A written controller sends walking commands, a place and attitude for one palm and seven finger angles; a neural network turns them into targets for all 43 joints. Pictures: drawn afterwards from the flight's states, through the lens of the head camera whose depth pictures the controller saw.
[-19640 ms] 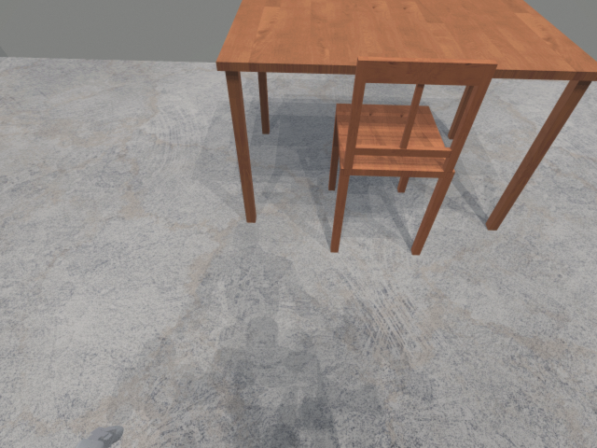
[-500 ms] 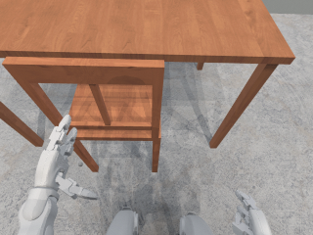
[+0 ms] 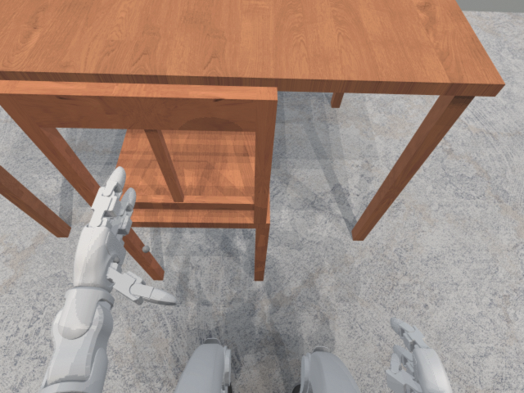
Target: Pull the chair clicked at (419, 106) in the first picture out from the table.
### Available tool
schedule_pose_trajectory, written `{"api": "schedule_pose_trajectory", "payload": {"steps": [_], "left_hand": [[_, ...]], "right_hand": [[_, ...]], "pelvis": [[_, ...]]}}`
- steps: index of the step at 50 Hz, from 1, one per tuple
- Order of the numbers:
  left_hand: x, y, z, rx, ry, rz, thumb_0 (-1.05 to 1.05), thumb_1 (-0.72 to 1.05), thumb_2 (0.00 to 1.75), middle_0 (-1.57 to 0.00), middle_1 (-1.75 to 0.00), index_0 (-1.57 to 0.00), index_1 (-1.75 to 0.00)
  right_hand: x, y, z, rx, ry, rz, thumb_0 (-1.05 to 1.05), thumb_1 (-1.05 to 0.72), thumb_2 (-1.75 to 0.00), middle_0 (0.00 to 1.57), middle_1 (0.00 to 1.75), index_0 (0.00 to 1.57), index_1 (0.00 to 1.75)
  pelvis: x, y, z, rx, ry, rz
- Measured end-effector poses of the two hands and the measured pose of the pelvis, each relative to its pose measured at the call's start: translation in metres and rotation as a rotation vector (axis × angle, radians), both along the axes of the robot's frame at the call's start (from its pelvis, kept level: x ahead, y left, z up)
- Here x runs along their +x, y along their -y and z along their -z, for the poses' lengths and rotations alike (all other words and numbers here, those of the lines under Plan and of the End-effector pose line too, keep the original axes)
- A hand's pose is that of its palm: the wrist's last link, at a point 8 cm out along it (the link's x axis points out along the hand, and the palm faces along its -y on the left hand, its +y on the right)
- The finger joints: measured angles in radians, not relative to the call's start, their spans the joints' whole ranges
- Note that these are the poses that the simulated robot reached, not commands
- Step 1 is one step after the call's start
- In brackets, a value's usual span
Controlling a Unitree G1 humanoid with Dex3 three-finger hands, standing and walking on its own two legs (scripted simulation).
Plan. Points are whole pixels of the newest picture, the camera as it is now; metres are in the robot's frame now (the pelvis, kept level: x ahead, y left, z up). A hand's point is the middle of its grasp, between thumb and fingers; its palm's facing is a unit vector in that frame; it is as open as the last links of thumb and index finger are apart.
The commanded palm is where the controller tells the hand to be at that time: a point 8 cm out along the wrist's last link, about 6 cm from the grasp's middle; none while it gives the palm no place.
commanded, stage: aim the fingers beside a spindle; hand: left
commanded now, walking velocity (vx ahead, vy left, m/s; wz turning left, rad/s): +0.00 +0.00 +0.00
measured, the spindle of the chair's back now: (167, 167) +0.48 +0.19 +0.00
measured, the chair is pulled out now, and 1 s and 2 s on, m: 0.00 0.00 0.00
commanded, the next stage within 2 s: none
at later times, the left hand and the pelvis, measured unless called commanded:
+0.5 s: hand (168, 246) +0.33 +0.16 +0.00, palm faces -0.02 -1.00 -0.02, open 17.0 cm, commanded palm +0.31 +0.22 +0.02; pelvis -0.01 +0.00 -0.01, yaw +0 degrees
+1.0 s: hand (161, 237) +0.33 +0.17 +0.03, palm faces +0.00 -1.00 -0.04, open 16.9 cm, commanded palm +0.31 +0.22 +0.02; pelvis +0.00 +0.00 -0.01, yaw -1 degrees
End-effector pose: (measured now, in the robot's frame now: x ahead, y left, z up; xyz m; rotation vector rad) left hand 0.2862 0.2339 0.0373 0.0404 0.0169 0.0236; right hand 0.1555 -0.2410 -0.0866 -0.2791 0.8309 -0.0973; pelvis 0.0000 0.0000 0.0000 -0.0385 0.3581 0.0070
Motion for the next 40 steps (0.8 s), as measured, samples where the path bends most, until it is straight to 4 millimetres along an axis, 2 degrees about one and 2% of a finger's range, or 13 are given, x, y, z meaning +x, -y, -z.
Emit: {"api": "schedule_pose_trajectory", "payload": {"steps": [8, 16, 23, 26, 33, 37, 40], "left_hand": [[0.005, 0.016, 0.017, -0.026, -0.057, 0.037, -0.01, -0.50, 0.30, -0.06, -0.08, -0.06, -0.08], [0.012, 0.008, 0.011, 0.003, 0.017, -0.010, -0.01, -0.50, 0.30, -0.06, -0.08, -0.06, -0.08], [0.019, 0.017, 0.032, -0.024, -0.053, 0.032, -0.01, -0.50, 0.30, -0.06, -0.08, -0.05, -0.08], [0.021, 0.020, 0.032, -0.023, -0.050, 0.035, -0.01, -0.50, 0.30, -0.06, -0.08, -0.06, -0.08], [0.023, 0.004, 0.011, 0.009, 0.023, -0.020, -0.01, -0.50, 0.30, -0.06, -0.08, -0.06, -0.08], [0.022, -0.004, 0.024, -0.004, -0.042, -0.021, -0.01, -0.50, 0.30, -0.06, -0.08, -0.06, -0.08], [0.019, 0.001, 0.036, -0.031, -0.085, 0.005, -0.01, -0.50, 0.30, -0.06, -0.08, -0.05, -0.08]], "right_hand": [[-0.004, 0.001, 0.006, 0.001, -0.022, 0.016, 0.01, -0.90, -0.90, 0.21, 0.30, 0.21, 0.30], [-0.008, 0.002, 0.013, 0.002, -0.049, 0.012, 0.01, -0.90, -0.90, 0.20, 0.30, 0.21, 0.30], [-0.012, 0.003, 0.020, -0.001, -0.069, 0.019, 0.01, -0.90, -0.90, 0.20, 0.30, 0.21, 0.30], [-0.013, 0.004, 0.020, -0.007, -0.073, 0.028, 0.01, -0.90, -0.90, 0.20, 0.30, 0.21, 0.30], [-0.016, 0.003, 0.018, 0.006, -0.086, 0.033, 0.01, -0.90, -0.90, 0.20, 0.29, 0.20, 0.30], [-0.016, 0.003, 0.018, 0.005, -0.093, 0.030, 0.01, -0.90, -0.90, 0.20, 0.30, 0.21, 0.30], [-0.015, 0.005, 0.018, -0.007, -0.090, 0.033, 0.01, -0.90, -0.90, 0.21, 0.30, 0.21, 0.30]], "pelvis": [[-0.001, -0.001, 0.003, 0.003, -0.011, 0.006], [-0.002, 0.000, 0.008, 0.004, -0.019, 0.007], [-0.005, 0.000, 0.013, 0.002, -0.032, 0.006], [-0.005, 0.000, 0.013, 0.002, -0.034, 0.009], [-0.003, 0.000, 0.009, 0.005, -0.029, 0.013], [-0.003, 0.000, 0.009, 0.002, -0.033, 0.010], [-0.002, -0.001, 0.010, -0.003, -0.037, 0.006]]}}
